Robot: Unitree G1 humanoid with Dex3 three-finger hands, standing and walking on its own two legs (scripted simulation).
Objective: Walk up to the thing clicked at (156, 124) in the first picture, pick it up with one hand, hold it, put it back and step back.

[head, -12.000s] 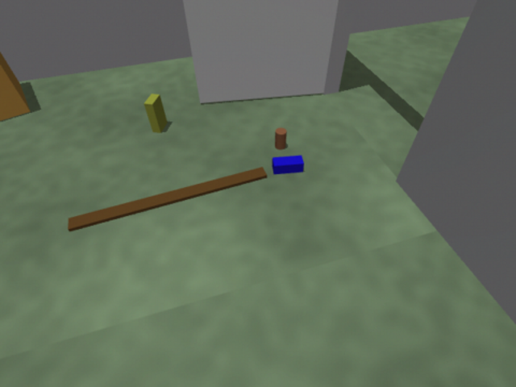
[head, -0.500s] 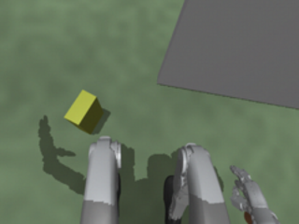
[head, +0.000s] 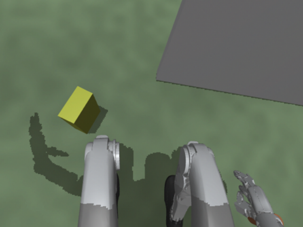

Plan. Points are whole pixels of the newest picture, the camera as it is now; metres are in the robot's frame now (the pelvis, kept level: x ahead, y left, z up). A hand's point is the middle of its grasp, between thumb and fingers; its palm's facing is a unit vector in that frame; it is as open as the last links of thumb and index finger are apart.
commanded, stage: go down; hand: left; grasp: from the side
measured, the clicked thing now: (82, 113) +0.42 +0.27 -0.30
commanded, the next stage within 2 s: approach in 0.28 s
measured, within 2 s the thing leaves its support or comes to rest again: neither
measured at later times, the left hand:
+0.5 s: hand out of the picture +0.32 +0.46 +0.00, palm faces +0.35 -0.93 -0.09, open 17.5 cm
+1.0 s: hand (35, 122) +0.35 +0.38 -0.21, palm faces +0.27 -0.96 +0.05, open 17.7 cm
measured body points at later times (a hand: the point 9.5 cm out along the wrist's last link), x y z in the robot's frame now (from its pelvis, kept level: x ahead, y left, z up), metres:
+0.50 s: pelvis +0.00 +0.00 -0.01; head +0.20 +0.08 +0.38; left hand +0.29 +0.51 +0.01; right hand +0.20 -0.26 -0.11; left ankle +0.09 +0.13 -0.37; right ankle +0.09 -0.12 -0.37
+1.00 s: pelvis +0.00 +0.00 -0.10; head +0.23 +0.14 +0.26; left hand +0.33 +0.43 -0.21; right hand +0.20 -0.26 -0.17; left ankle +0.09 +0.13 -0.37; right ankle +0.09 -0.12 -0.37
